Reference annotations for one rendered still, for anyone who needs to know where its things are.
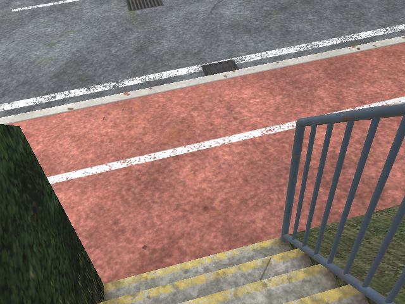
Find stairs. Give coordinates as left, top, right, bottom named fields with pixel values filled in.
left=98, top=237, right=369, bottom=304

